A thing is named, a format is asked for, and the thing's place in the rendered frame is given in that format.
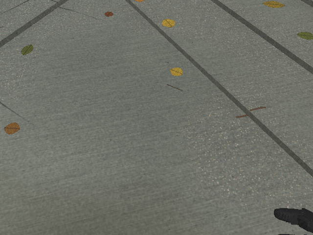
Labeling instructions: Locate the right robot hand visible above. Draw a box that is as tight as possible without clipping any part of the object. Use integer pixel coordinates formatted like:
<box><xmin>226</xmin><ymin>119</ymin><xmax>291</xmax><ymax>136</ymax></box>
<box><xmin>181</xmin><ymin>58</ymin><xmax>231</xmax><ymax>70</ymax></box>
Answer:
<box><xmin>274</xmin><ymin>208</ymin><xmax>313</xmax><ymax>235</ymax></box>

